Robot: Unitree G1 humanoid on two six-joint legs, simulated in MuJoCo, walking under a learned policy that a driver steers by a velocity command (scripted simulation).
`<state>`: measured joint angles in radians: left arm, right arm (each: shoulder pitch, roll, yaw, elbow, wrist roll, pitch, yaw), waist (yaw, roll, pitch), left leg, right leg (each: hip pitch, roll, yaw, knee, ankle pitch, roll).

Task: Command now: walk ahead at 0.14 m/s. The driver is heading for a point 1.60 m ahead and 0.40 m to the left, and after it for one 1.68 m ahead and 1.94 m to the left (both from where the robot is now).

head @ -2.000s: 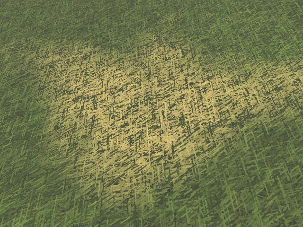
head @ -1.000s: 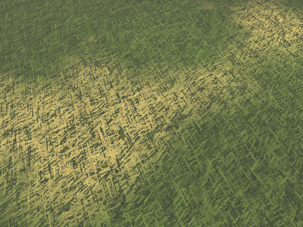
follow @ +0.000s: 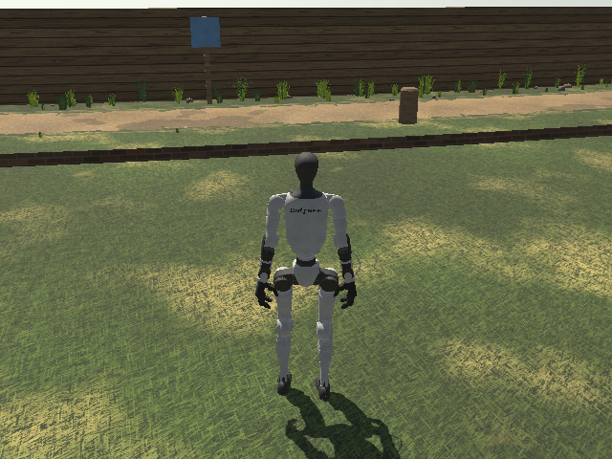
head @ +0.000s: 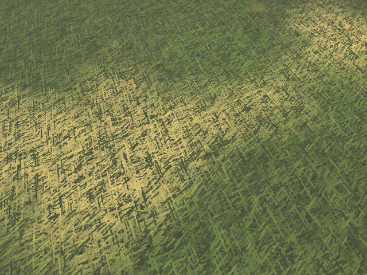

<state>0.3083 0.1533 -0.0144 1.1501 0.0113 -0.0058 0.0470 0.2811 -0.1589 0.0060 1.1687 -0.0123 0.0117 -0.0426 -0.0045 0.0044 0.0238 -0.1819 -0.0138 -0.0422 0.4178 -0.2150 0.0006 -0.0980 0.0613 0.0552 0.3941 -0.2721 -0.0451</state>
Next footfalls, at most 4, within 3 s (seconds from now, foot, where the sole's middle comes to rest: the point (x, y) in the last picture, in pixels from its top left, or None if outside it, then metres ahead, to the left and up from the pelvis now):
0.70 right None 0.44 -0.01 -0.78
1.26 left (156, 221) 0.74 0.14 -0.78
1.80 right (170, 151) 1.10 0.09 -0.78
2.32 left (107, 139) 1.18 0.40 -0.78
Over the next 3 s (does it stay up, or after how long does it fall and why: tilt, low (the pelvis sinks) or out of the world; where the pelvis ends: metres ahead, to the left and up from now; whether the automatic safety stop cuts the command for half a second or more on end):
stays up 1.42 0.39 -0.01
